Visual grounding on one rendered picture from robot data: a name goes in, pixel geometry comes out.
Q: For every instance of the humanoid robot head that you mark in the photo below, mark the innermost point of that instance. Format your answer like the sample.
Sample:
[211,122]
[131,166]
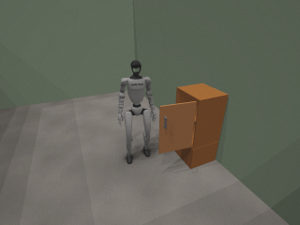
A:
[136,64]

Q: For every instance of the handle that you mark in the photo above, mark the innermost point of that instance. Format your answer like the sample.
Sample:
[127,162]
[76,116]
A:
[165,122]

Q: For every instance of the right robot upper arm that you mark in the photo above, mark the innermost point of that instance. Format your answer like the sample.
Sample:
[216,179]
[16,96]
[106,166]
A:
[123,83]

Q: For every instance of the left robot upper arm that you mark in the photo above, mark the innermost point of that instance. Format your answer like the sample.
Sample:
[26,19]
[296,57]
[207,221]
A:
[148,86]

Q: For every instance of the robot right hand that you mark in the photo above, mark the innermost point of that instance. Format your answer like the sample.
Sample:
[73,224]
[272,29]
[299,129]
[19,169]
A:
[119,116]

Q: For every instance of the cupboard door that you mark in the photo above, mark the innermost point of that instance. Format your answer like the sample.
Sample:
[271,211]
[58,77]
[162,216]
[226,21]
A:
[180,124]

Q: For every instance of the robot left hand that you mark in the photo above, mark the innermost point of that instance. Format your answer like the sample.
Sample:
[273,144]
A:
[154,115]

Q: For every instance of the robot right forearm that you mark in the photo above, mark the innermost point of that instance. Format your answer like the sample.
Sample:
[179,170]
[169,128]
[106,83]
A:
[120,104]

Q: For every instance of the robot right foot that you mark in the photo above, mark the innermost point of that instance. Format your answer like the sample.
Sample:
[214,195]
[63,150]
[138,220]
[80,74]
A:
[129,159]

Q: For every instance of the robot left forearm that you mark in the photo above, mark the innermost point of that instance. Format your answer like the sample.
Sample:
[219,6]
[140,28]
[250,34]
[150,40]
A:
[151,102]

